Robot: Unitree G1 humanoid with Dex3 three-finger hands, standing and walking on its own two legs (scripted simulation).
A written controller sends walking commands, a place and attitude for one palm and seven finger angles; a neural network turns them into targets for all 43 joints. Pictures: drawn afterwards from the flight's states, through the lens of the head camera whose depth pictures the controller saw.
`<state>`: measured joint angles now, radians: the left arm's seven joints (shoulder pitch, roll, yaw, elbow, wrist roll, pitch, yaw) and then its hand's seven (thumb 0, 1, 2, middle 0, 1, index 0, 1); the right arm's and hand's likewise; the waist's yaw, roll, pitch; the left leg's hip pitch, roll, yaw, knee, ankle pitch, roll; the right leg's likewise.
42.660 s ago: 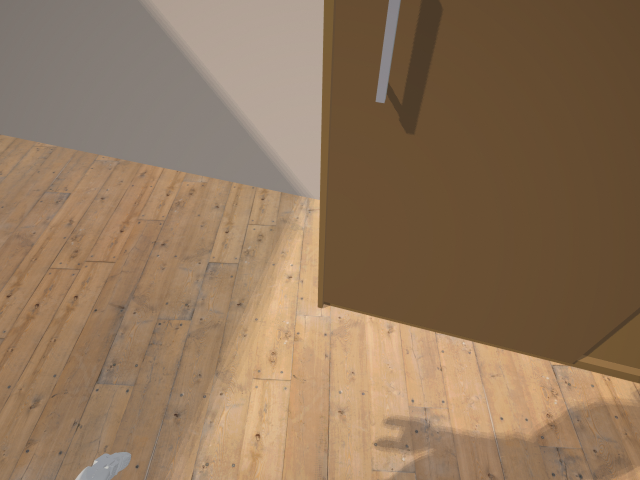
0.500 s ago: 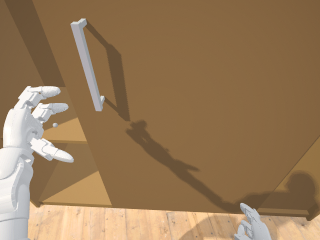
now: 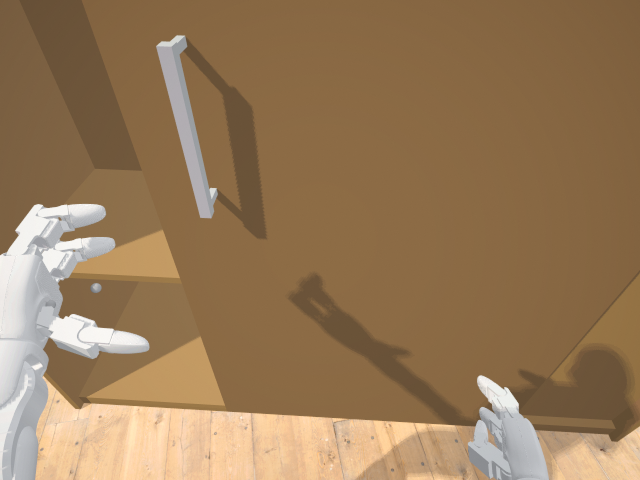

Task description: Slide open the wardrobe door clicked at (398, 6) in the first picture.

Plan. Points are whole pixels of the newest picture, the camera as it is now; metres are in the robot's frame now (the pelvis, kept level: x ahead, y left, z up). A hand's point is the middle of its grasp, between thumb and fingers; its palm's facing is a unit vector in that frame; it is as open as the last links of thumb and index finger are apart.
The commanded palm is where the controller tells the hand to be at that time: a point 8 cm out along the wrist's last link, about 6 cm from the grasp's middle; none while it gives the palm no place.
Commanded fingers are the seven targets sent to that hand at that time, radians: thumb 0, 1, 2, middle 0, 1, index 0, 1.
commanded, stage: draw the hand back to the body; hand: left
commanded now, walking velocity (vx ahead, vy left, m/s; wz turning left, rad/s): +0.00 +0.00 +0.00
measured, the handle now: (194, 136) +0.46 +0.24 +0.23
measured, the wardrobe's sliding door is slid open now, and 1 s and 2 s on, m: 0.47 0.47 0.47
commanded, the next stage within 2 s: step back with the hand held close in 0.96 s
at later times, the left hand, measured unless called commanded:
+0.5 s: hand (98, 291) +0.23 +0.27 +0.17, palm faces +0.42 -0.85 -0.33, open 9.6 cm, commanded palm +0.18 +0.30 +0.18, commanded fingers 0.00 0.79 0.85 -0.20 -0.36 -0.20 -0.36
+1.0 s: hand (107, 299) +0.23 +0.26 +0.17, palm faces +0.43 -0.84 -0.34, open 7.4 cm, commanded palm +0.18 +0.29 +0.18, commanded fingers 0.00 0.90 0.90 -0.20 -0.30 -0.20 -0.30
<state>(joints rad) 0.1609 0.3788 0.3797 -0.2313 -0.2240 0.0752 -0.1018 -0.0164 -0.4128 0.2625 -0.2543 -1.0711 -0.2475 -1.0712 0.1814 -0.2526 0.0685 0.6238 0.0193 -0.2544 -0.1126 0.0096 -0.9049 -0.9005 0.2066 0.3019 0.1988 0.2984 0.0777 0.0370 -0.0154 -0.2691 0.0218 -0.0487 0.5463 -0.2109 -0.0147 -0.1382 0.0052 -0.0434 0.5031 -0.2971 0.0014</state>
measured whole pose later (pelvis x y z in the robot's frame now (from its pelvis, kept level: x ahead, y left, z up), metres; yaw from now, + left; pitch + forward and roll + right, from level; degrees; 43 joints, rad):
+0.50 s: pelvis +0.03 +0.01 +0.01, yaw -2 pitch -5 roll +0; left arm 0.41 0.34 0.33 -0.35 -0.08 -0.10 0.09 0.00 0.44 0.68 -0.23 -0.57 -0.22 -0.57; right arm 0.20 -0.23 0.03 0.67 -0.02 -0.16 -0.09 0.01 -0.90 -0.90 0.21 0.30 0.20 0.30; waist 0.07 0.03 0.01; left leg -0.14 0.00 0.01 0.43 -0.20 0.01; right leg -0.04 -0.02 0.01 0.40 -0.28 0.02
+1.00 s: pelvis +0.03 +0.00 +0.01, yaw -2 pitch -5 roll +0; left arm 0.45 0.33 0.32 -0.39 -0.08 -0.07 0.09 0.01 0.89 0.89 -0.21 -0.31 -0.21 -0.31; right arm 0.19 -0.21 0.03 0.65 -0.02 -0.12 -0.09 0.01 -0.90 -0.90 0.21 0.30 0.20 0.30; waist 0.08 0.04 0.00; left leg -0.13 0.01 -0.01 0.42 -0.20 -0.01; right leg -0.02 -0.01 -0.01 0.38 -0.28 0.01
